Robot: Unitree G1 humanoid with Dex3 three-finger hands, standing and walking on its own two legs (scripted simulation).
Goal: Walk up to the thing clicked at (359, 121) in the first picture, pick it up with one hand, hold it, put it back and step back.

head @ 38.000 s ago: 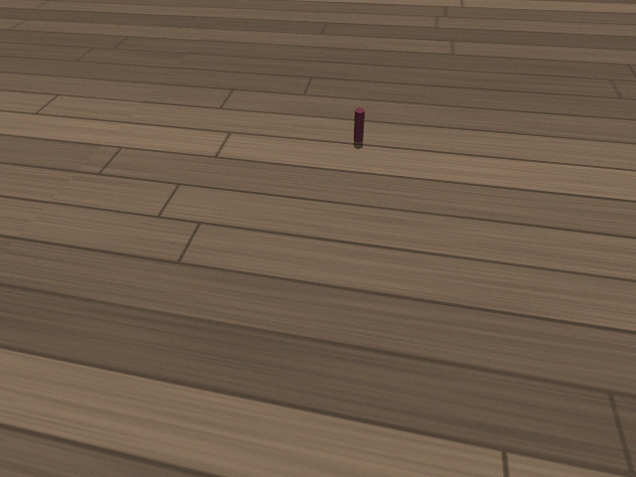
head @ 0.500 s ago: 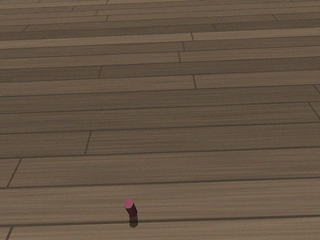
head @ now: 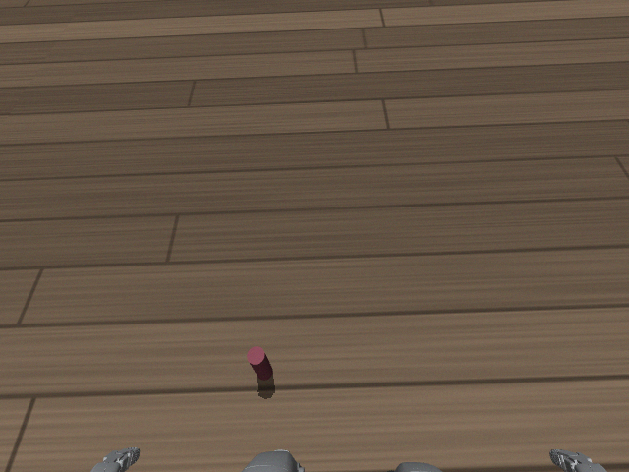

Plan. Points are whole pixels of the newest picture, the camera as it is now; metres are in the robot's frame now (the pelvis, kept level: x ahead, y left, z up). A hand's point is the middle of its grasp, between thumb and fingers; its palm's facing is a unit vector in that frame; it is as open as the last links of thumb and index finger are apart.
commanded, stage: step back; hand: left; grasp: from the side
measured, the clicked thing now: (260, 364) +0.42 +0.21 -0.68
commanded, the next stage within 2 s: none
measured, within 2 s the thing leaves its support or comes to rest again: neither
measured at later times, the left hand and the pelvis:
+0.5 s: hand out of the picture +0.04 +0.29 -0.17, palm faces -0.11 -0.91 -0.39, open 7.4 cm; pelvis -0.08 +0.03 -0.01, yaw -5 degrees
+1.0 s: hand out of the picture -0.07 +0.30 -0.16, palm faces -0.01 -0.93 -0.36, open 7.4 cm; pelvis -0.21 +0.04 -0.01, yaw +0 degrees
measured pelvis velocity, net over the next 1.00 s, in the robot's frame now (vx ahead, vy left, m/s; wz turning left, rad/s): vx -0.21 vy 0.04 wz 0.00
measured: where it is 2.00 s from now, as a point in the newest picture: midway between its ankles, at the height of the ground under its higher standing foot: outside the picture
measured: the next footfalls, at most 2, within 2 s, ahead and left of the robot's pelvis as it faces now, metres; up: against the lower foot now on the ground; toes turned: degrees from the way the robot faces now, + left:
right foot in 0.52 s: -0.07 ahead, -0.09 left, +0.00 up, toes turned -2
left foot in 0.90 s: -0.15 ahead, +0.15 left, +0.00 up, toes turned -3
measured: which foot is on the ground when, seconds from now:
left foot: down 0.00-0.56, up 0.58-0.88, down 0.90-1.00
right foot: down 0.00-0.10, up 0.12-0.50, down 0.52-0.94, up 0.96-1.00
